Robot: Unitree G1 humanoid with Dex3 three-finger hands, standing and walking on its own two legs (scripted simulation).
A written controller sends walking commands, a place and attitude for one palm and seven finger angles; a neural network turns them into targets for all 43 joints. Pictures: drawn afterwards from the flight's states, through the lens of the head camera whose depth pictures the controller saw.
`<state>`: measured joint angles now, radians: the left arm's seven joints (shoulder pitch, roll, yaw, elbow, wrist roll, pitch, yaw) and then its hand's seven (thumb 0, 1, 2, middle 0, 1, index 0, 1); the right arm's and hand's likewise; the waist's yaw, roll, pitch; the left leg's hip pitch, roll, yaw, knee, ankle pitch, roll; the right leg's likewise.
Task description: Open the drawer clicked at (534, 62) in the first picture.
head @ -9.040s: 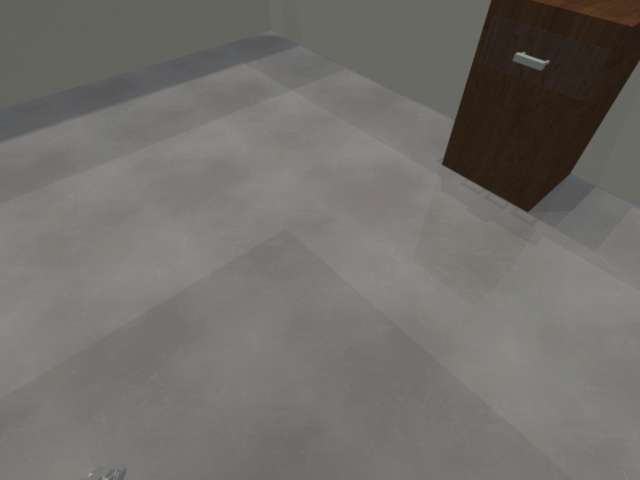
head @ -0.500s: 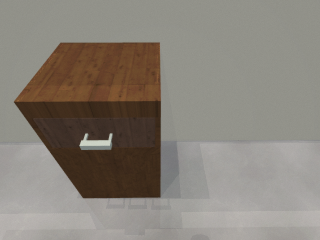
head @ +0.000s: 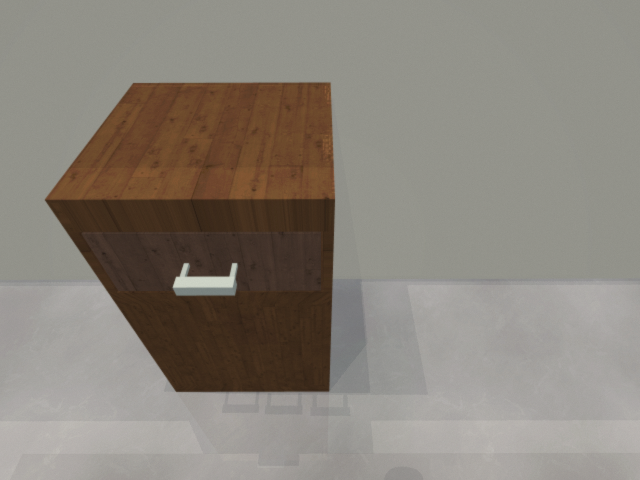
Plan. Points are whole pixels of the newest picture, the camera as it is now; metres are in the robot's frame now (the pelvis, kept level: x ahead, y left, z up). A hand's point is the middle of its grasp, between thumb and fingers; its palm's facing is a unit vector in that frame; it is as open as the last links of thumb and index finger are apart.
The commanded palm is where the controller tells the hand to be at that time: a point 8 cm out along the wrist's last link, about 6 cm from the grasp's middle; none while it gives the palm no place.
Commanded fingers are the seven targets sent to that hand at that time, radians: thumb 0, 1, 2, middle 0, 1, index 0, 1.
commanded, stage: raise the hand with hooked fingers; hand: left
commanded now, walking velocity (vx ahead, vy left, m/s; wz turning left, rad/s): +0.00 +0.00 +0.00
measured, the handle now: (207, 276) +0.49 +0.27 -0.13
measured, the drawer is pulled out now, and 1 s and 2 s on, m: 0.00 0.00 0.00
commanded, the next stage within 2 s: move the hooked fingers above the handle in 1.80 s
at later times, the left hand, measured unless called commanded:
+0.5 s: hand (160, 442) +0.17 +0.22 -0.05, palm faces +0.04 -0.06 -1.00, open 9.6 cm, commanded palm +0.17 +0.22 +0.01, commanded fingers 0.00 0.18 0.59 -0.25 -0.76 -0.25 -0.76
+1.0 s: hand (161, 349) +0.26 +0.23 +0.02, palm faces +0.06 -0.08 -1.00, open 12.5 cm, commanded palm +0.24 +0.23 +0.08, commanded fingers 0.00 -0.41 0.34 -0.29 -1.14 -0.29 -1.14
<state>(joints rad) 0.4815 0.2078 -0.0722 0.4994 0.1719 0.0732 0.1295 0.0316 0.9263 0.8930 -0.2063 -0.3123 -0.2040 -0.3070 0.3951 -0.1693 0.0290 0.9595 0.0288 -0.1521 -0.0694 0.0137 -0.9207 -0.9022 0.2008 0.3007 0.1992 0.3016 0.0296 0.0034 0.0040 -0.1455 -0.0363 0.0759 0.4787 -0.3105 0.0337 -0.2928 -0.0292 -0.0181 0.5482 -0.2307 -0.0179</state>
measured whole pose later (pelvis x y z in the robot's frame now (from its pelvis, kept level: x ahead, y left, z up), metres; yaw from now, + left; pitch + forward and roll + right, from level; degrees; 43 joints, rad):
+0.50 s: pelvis +0.00 -0.03 -0.04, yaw +2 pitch +8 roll +1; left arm 0.36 0.34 -0.08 0.09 1.13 -0.03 0.50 0.01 0.38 0.68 -0.26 -0.63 -0.26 -0.62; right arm 0.02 -0.21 -0.01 0.51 -0.07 0.07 0.04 0.01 -0.91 -0.90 0.20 0.30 0.20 0.30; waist 0.12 -0.01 -0.12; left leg -0.53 0.00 0.03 0.85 -0.47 0.00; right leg -0.64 0.01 -0.03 0.87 -0.37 -0.06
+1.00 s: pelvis +0.02 -0.01 -0.01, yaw +1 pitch +5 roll +1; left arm 0.19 0.38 -0.05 0.05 1.01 0.03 0.33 0.00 -0.18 0.43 -0.30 -1.00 -0.30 -1.00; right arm 0.17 -0.28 -0.06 0.62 -0.03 0.08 0.00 0.01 -0.91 -0.90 0.20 0.30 0.20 0.30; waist 0.06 0.05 -0.06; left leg -0.32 -0.01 0.05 0.61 -0.39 0.02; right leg -0.45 0.01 -0.01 0.65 -0.30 -0.03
